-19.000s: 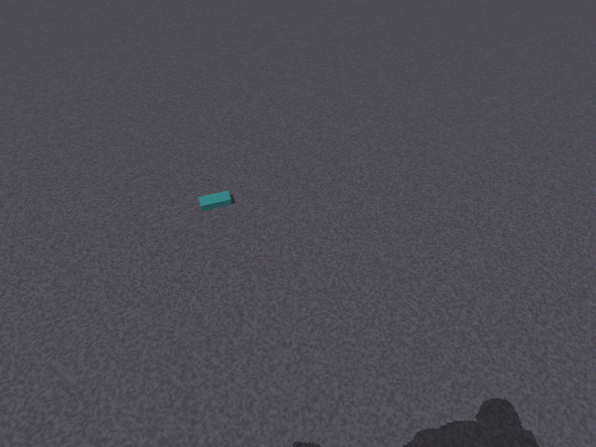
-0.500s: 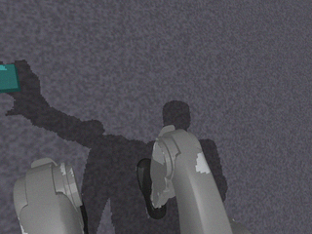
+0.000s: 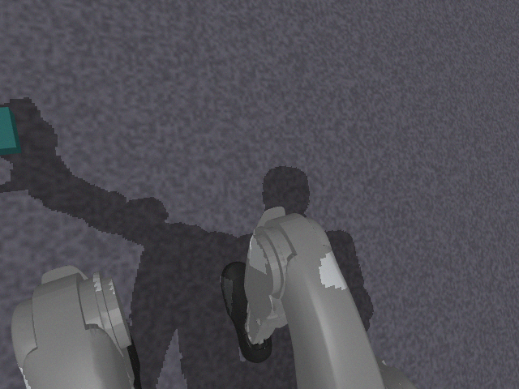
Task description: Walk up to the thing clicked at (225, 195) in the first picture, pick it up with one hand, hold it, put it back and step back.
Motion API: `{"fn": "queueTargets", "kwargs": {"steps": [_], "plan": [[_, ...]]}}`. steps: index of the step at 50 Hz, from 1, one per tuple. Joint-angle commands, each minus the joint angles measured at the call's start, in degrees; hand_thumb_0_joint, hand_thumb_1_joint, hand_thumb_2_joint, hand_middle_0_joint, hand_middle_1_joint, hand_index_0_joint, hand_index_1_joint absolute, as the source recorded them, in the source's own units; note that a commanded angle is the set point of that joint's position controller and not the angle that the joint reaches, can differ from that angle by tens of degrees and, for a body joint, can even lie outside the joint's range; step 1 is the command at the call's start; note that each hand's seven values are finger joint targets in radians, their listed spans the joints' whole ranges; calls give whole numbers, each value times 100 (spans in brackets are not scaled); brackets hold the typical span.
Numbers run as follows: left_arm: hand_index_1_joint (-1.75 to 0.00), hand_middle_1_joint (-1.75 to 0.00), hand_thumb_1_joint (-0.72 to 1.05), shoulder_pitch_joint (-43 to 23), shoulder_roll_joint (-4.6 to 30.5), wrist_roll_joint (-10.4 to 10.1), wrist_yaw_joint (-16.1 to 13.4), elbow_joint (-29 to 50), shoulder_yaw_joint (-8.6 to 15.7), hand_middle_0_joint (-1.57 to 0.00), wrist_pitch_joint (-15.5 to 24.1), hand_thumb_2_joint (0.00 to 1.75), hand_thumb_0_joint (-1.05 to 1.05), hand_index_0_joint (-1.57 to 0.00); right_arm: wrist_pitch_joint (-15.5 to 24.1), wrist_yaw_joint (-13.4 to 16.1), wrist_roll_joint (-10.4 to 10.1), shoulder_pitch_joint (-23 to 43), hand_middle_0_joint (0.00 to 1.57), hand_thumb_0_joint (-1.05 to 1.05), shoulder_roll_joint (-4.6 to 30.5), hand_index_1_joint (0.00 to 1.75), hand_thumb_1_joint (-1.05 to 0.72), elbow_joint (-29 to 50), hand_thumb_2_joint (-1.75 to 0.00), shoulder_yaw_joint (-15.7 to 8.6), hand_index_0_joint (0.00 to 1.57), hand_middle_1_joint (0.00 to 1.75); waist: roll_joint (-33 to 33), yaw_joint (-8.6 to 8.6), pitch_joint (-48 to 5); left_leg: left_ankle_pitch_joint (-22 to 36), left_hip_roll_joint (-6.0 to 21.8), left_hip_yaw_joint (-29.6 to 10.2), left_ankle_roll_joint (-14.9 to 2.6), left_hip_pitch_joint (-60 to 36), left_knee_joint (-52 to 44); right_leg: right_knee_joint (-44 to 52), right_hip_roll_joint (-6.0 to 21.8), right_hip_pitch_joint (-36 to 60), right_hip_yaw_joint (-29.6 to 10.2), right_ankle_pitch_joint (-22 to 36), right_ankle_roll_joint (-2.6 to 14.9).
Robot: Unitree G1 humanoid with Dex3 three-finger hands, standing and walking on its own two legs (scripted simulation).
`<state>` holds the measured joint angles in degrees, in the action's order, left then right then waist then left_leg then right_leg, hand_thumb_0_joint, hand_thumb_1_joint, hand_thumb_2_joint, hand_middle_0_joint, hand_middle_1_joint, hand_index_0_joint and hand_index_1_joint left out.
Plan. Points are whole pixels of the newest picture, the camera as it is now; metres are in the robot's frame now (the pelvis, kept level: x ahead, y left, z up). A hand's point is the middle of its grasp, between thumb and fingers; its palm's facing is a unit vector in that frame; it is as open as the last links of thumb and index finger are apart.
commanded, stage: rise first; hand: left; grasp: from above
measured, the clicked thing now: out of the picture +0.53 +0.32 -0.31
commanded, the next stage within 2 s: none
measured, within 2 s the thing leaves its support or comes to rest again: neither
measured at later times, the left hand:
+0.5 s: hand out of the picture +0.49 +0.35 -0.18, palm faces -0.46 -0.08 -0.88, open 14.1 cm
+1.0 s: hand out of the picture +0.49 +0.35 -0.18, palm faces -0.47 -0.08 -0.88, open 14.0 cm
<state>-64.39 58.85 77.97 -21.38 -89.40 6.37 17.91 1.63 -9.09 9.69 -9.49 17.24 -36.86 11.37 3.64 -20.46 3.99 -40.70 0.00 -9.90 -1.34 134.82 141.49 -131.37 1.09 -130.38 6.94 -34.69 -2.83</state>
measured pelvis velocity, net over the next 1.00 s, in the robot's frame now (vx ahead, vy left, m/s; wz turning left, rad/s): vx -0.01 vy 0.00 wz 0.00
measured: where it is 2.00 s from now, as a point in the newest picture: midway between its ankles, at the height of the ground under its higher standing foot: (192, 360)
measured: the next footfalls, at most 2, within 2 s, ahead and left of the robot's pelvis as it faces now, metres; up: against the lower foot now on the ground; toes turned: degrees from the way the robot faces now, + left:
none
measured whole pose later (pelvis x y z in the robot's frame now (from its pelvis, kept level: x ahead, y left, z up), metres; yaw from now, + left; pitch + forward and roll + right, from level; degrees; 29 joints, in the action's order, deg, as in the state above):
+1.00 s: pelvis -0.01 +0.00 +0.00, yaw +0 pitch +33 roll -13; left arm -66.3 60.2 76.8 -16.4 -86.9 4.1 17.7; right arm -0.3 -7.6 9.0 -10.2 17.7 -35.2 12.9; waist 3.4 -20.7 4.0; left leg -39.3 -0.3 -9.9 -1.9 135.0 140.5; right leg -130.0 1.2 -129.8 7.1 -33.7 -2.8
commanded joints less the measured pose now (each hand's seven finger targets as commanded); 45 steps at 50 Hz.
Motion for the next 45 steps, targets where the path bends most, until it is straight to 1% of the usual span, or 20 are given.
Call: {"fn": "queueTargets", "kwargs": {"steps": [1, 6, 8, 9, 11, 12, 13, 15, 16, 19, 20, 22, 23, 27, 29, 34, 38, 40, 42, 45], "plan": [[-102, -102, -53, -1615, 1554, -202, -118, 892, 139, -7, -96, 100, 0, -7, -50, 100, -50, -1263, 20, 0, 1739, 30, -90, -21, -90, -535, 20, 30, -2833, -32, -4006, 1380, 44, 383, 41, -3173, -1621, 999, -265, 1990, 412, 1097, 452], [-102, -102, -53, -1717, 1419, -303, 26, 983, 22, -7, -124, 100, 0, -7, -85, 121, -72, -1300, 20, 0, 1735, 30, -90, -50, -90, -527, 20, 30, -2714, -111, -3904, 1264, 44, 392, 12, -2984, -1611, 1070, -271, 2040, 418, 1050, 441], [-101, -102, -53, -1600, 1468, -304, 81, 876, 22, -7, -121, 100, 0, -7, -105, 140, -89, -1256, 20, 0, 1764, 30, -90, -27, -90, -533, 20, 30, -2677, -60, -3817, 1211, 40, 370, 20, -2941, -1631, 1060, -256, 1978, 421, 993, 447], [-101, -102, -53, -1647, 1378, -312, 134, 885, 3, -7, -113, 100, 0, -8, -91, 139, -84, -1336, 20, 0, 1768, 30, -90, -32, -90, -545, 20, 30, -2597, -156, -3664, 1198, 34, 353, 28, -2959, -1627, 1078, -243, 1895, 429, 964, 453], [-100, -100, -54, -1643, 1377, -314, 187, 945, -8, -8, -77, 101, 0, -8, -101, 151, -73, -1323, 20, 0, 1789, 30, -90, -26, -90, -524, 20, 30, -2584, -162, -3655, 1256, 38, 328, 36, -3045, -1612, 1100, -241, 1891, 436, 991, 458], [-100, -99, -53, -1806, 1492, -306, 205, 1206, 37, -8, -35, 101, 0, -8, -109, 150, -82, -1342, 20, 0, 1764, 30, -90, -16, -90, -515, 20, 30, -2770, -116, -3898, 1342, 44, 318, 57, -3227, -1672, 1072, -241, 1984, 429, 1048, 452], [-100, -100, -53, -1684, 1497, -302, 211, 1042, 30, -8, -39, 101, 0, -8, -132, 163, -83, -1309, 20, 0, 1820, 30, -90, -24, -90, -533, 20, 30, -2809, -53, -3866, 1423, 50, 311, 79, -3279, -1637, 1054, -229, 1889, 433, 1087, 477], [-101, -101, -54, -1815, 1515, -298, 215, 1310, 31, -8, 27, 101, 0, -8, -157, 153, -65, -1328, 20, 0, 1774, 30, -90, 15, -90, -507, 20, 30, -2956, -70, -4120, 1516, 60, 287, 84, -3439, -1664, 1033, -245, 2013, 446, 1147, 463], [-101, -101, -55, -1665, 1430, -293, 215, 1104, 34, -7, 3, 102, 0, -7, -164, 151, -68, -1344, 20, 0, 1810, 30, -90, 11, -90, -534, 20, 30, -2902, -94, -3895, 1538, 41, 257, 102, -3395, -1655, 1015, -227, 1856, 461, 1144, 488], [-98, -97, -55, -1775, 1516, -270, 210, 1280, 75, -10, 23, 102, 0, -8, -175, 143, -63, -1373, 20, 0, 1777, 30, -90, 24, -90, -510, 20, 30, -3034, -111, -3982, 1667, 37, 303, 99, -3466, -1664, 1036, -230, 1987, 452, 1245, 470], [-98, -97, -54, -1798, 1559, -264, 207, 1359, 95, -9, 27, 102, 0, -8, -188, 148, -62, -1340, 20, 0, 1802, 30, -90, 39, -90, -520, 20, 30, -3075, -44, -4038, 1698, 43, 299, 110, -3513, -1672, 1032, -229, 1944, 448, 1258, 482], [-99, -98, -54, -1766, 1548, -244, 192, 1292, 62, -9, 15, 102, 0, -8, -218, 141, -67, -1317, 20, 0, 1772, 30, -90, 56, -90, -499, 20, 30, -3046, -53, -4096, 1646, 47, 327, 83, -3428, -1650, 1042, -250, 1995, 445, 1235, 474], [-99, -98, -55, -1684, 1424, -254, 197, 1088, 32, -9, -12, 102, 0, -8, -214, 147, -70, -1329, 20, 0, 1808, 30, -90, 58, -90, -516, 20, 30, -2889, -125, -3833, 1599, 27, 296, 82, -3348, -1661, 1072, -232, 1858, 458, 1194, 481], [-98, -97, -54, -1823, 1504, -254, 197, 1282, 41, -9, -37, 101, 0, -9, -234, 146, -83, -1339, 20, 0, 1769, 30, -90, 69, -90, -499, 20, 30, -3027, -86, -4031, 1589, 34, 328, 79, -3340, -1729, 1053, -239, 2011, 450, 1232, 465], [-98, -97, -53, -1794, 1288, -272, 247, 1076, -79, -10, -67, 101, 0, -9, -234, 152, -85, -1332, 20, 0, 1797, 30, -90, 57, -90, -513, 20, 30, -2873, -196, -3769, 1446, 43, 248, 85, -3314, -1758, 1071, -236, 1766, 486, 1103, 481], [-98, -97, -53, -1831, 1443, -281, 284, 1106, -63, -10, -61, 101, 0, -10, -249, 177, -101, -1279, 20, 0, 1789, 30, -90, 103, -90, -467, 20, 30, -2785, -98, -3871, 1318, 29, 320, 48, -3108, -1735, 1098, -244, 1950, 438, 1045, 473], [-98, -97, -52, -1790, 1549, -276, 294, 1042, -47, -10, -35, 100, 0, -10, -243, 209, -103, -1243, 20, 0, 1775, 30, -90, 137, -90, -434, 20, 30, -2673, -107, -3801, 1107, 17, 394, 11, -2923, -1689, 1177, -266, 2025, 407, 896, 457], [-97, -96, -52, -1918, 1589, -260, 283, 1114, -23, -11, -13, 100, 0, -10, -235, 232, -75, -1267, 20, 0, 1819, 30, -90, 139, -90, -413, 20, 30, -2719, -181, -3769, 1187, 13, 372, 33, -2991, -1655, 1182, -249, 2007, 429, 934, 465], [-96, -94, -52, -1993, 1629, -242, 296, 1266, -22, -12, -10, 100, 0, -11, -229, 230, -95, -1297, 20, 0, 1769, 30, -90, 89, -90, -397, 20, 30, -2868, -119, -3946, 1294, 24, 394, 36, -3165, -1683, 1142, -259, 2065, 391, 1029, 464], [-98, -96, -54, -1865, 1489, -301, 289, 1082, -60, -10, -31, 102, 0, -9, -228, 237, -82, -1272, 20, 0, 1799, 30, -90, 120, -90, -398, 20, 30, -2790, -152, -3774, 1224, 31, 341, 54, -3134, -1706, 1152, -250, 1897, 437, 955, 477]]}}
